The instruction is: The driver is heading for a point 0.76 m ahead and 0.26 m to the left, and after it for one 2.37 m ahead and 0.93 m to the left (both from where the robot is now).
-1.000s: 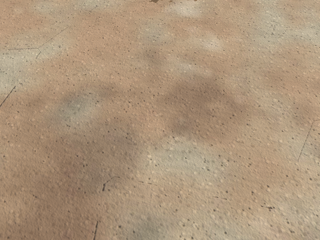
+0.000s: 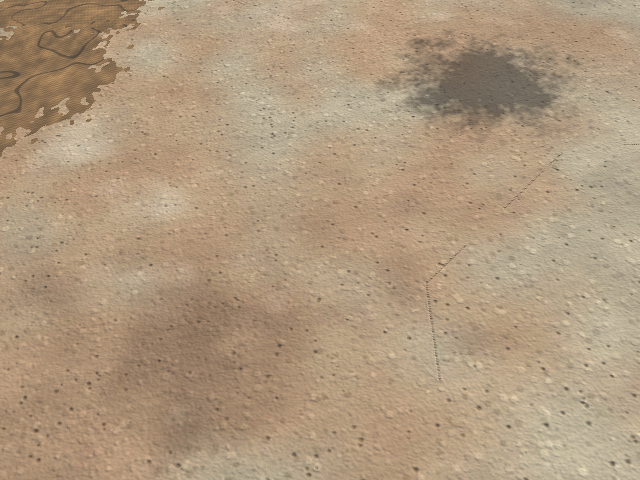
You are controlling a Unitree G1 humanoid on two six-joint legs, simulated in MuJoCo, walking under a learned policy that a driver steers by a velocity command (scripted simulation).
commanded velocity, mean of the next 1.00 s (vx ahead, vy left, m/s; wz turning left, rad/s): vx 0.11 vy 0.00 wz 0.30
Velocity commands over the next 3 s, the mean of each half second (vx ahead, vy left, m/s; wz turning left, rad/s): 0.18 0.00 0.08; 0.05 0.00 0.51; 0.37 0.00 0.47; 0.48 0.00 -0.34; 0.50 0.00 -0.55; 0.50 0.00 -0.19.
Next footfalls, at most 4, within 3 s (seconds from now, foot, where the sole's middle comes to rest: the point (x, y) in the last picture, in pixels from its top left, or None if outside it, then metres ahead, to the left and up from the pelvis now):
0.22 left None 0.25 0.11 -0.79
0.70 right None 0.22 -0.08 -0.79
1.18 left None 0.15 0.14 -0.79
1.64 right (245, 477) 0.53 0.24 -0.79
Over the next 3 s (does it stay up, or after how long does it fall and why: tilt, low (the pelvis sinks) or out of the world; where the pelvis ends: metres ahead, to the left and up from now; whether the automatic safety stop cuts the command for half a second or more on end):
stays up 1.03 0.42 0.00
